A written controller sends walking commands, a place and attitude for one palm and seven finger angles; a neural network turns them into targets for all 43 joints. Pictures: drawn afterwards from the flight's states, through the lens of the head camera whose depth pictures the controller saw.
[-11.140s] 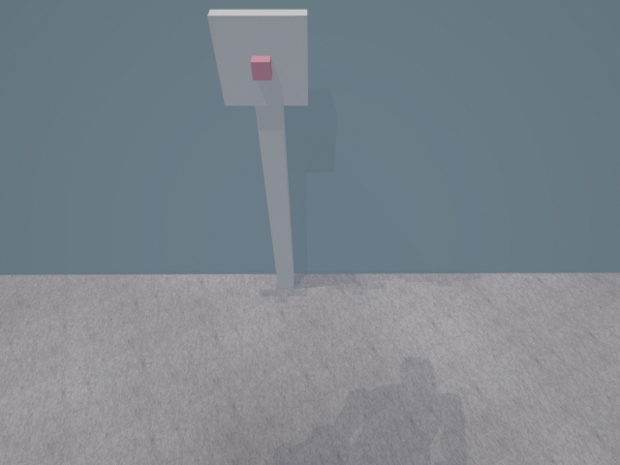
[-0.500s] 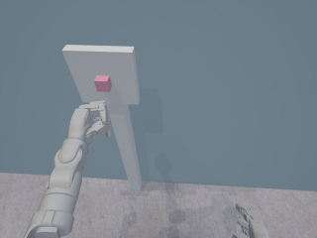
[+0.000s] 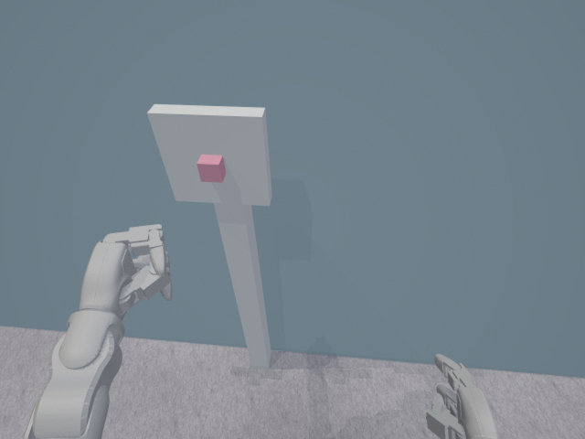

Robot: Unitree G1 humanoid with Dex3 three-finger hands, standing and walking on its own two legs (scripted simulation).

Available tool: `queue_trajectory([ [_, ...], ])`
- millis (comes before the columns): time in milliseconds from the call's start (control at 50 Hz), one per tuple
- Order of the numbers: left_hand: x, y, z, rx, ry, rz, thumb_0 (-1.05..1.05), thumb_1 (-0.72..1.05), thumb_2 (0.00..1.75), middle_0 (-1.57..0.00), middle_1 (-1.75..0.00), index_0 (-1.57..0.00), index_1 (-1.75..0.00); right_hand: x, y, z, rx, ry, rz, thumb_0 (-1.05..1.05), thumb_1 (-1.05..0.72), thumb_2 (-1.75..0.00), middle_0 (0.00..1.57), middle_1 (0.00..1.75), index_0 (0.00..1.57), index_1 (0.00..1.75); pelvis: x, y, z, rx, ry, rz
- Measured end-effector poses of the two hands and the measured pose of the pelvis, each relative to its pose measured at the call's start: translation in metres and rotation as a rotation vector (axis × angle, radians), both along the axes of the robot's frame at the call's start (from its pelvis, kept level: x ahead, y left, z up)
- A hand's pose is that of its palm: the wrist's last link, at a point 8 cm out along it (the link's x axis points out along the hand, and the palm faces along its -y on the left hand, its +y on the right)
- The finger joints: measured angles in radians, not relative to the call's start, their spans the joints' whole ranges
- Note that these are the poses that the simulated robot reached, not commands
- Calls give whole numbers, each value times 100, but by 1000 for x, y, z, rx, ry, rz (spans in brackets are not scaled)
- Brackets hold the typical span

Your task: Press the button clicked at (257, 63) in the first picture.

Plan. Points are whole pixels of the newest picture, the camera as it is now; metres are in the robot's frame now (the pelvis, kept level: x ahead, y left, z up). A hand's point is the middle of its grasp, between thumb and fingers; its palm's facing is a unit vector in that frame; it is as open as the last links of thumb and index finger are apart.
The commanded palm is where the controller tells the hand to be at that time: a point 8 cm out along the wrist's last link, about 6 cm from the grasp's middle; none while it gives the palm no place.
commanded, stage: draw the hand back to the body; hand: left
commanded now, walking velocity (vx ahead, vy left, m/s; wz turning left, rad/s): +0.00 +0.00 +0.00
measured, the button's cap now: (212, 167) +0.50 +0.18 +0.13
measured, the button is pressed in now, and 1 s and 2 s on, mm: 0 0 0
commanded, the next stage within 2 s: step back with the hand held close in 0.88 s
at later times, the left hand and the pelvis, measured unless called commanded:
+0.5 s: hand (93, 301) +0.21 +0.23 +0.16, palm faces +0.34 -0.87 -0.35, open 3.1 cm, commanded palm +0.16 +0.28 +0.18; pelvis +0.02 +0.01 +0.01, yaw -1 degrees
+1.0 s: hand (71, 308) +0.20 +0.24 +0.17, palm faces +0.39 -0.84 -0.36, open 3.1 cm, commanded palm +0.15 +0.29 +0.18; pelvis +0.02 +0.01 +0.01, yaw -1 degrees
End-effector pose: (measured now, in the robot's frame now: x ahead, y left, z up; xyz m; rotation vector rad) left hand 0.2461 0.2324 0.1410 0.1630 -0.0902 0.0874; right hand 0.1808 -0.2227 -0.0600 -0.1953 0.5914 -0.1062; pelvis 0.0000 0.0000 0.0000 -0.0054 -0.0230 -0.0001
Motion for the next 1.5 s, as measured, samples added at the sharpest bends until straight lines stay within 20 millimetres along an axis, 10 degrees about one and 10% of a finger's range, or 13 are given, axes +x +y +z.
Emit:
queue_trajectory([
  [660, -90, 49, 48, 271, -98, 289, 1, 89, 90, -131, -150, -131, -150, 14, 12, -2, 5, 52, 22, 1, -91, -90, 20, 30, 20, 30, 20, 8, 10, -5, -42, -12],
  [940, -89, 48, 44, 245, -100, 300, 1, 89, 90, -131, -150, -131, -150, 16, 18, 0, 0, 43, 38, 1, -91, -90, 20, 30, 20, 30, 18, 7, 10, -6, -46, -9],
  [1280, -79, 61, 34, 332, -32, 202, 1, 89, 90, -131, -150, -131, -150, -23, -4, -5, -31, 177, -100, 1, -91, -90, 20, 30, 20, 30, 2, 22, 10, -13, 35, -31],
  [1500, -111, 76, 39, 379, -105, 174, 1, 89, 90, -131, -150, -131, -150, -58, 7, 1, -62, 160, -117, 1, -91, -90, 20, 30, 20, 30, -32, 34, 2, -14, 40, -36],
])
